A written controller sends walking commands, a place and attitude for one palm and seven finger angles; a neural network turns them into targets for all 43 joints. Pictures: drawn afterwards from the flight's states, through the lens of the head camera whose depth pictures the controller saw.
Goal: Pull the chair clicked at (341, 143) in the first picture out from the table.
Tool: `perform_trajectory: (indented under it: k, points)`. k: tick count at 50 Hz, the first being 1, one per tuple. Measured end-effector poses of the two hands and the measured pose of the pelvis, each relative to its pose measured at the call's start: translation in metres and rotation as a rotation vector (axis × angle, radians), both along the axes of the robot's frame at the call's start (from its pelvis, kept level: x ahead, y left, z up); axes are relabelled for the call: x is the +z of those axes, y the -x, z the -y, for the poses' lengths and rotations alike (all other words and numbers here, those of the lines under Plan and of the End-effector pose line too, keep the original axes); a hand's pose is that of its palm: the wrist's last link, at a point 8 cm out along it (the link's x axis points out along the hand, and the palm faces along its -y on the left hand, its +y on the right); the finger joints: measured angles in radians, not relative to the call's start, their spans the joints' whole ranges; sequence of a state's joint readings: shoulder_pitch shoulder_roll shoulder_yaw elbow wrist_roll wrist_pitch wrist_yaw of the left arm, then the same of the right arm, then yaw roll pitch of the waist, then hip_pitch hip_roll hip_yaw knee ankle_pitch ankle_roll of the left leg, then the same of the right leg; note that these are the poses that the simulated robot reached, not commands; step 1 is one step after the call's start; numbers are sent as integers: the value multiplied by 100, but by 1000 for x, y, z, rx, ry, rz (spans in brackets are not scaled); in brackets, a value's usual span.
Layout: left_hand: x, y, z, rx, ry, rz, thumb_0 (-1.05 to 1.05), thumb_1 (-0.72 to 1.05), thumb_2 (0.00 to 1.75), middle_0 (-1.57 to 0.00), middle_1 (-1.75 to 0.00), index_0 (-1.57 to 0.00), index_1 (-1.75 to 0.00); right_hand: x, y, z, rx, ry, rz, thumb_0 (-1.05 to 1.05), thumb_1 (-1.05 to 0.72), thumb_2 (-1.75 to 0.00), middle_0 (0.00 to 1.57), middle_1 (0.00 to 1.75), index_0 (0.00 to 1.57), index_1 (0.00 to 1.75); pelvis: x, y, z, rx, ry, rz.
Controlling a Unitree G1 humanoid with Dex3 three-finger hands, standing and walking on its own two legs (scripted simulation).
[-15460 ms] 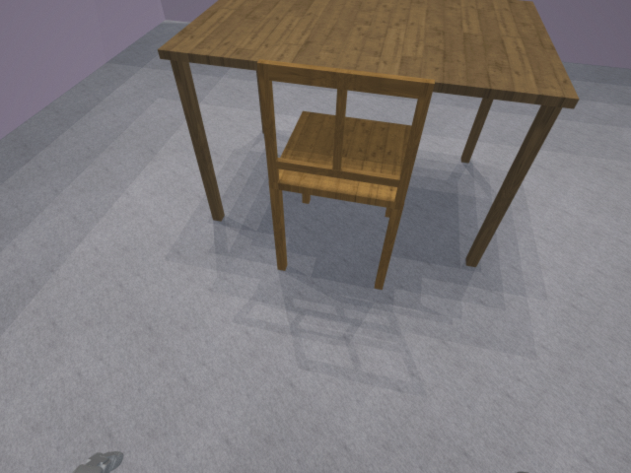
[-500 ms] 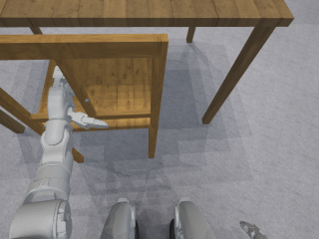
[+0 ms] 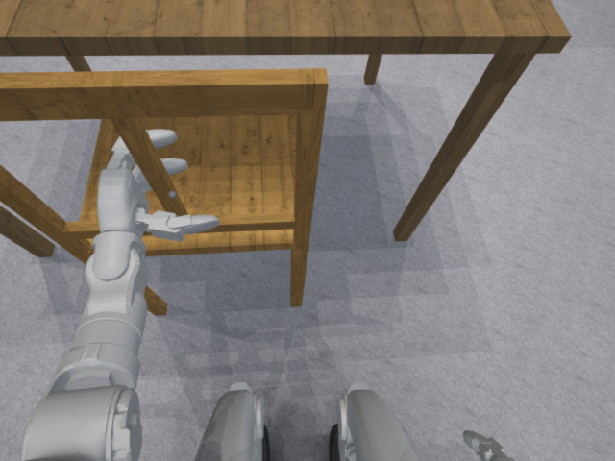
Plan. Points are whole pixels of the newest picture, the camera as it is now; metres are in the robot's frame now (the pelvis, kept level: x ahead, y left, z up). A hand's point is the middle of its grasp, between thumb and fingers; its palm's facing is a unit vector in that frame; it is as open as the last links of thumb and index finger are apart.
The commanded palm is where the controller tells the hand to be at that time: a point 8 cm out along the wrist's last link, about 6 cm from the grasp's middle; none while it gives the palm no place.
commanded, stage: hook a spindle and tug to test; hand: left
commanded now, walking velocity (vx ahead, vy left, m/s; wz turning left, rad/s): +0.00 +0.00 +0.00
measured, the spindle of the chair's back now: (158, 178) +0.48 +0.19 +0.02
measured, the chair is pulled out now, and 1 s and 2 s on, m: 0.00 0.03 0.16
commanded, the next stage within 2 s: step backward, pulling the chair out in 0.96 s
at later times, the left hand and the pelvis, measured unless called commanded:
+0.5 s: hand (175, 199) +0.44 +0.16 +0.03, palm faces +0.04 -1.00 -0.02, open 5.4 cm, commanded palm +0.40 +0.21 +0.03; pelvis +0.00 +0.00 +0.00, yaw -1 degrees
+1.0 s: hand (167, 217) +0.41 +0.17 +0.03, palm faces +0.03 -1.00 -0.02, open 5.4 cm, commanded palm +0.38 +0.22 +0.03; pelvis +0.01 +0.01 +0.00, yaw +0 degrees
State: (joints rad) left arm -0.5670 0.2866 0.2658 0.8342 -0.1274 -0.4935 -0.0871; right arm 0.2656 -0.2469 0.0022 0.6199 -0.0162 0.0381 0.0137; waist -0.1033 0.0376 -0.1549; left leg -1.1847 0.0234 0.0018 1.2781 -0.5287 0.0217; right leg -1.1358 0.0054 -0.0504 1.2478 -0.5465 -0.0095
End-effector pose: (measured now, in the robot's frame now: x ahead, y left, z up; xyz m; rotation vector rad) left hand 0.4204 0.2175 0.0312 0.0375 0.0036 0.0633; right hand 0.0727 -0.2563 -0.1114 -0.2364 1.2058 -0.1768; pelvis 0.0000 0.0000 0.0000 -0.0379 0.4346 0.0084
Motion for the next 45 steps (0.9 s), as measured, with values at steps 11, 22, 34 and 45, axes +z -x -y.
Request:
perform_trajectory:
  k: [11,22,34,45]
  points:
    - [-1,3,4,-16,-3,2,-1,31,64,-48,-140,-44,-140,4,-5,1,-1,3,10,1,-90,-90,20,30,20,30,2,-4,0,-2,-2,3]
    - [-3,3,4,-21,21,1,1,69,80,-48,-143,-45,-144,4,-13,-1,-1,4,38,1,-90,-90,20,30,20,30,1,-3,-1,-8,-2,1]
    - [-3,14,2,-24,12,1,1,70,79,-46,-144,-42,-145,7,-19,-6,1,-6,54,1,-90,-90,20,30,20,30,3,-6,-3,-12,-2,6]
    - [-3,25,-2,-31,14,-1,1,70,79,-46,-145,-43,-145,9,-30,-8,10,-3,82,1,-90,-90,20,30,20,30,4,-7,-5,-10,-1,11]
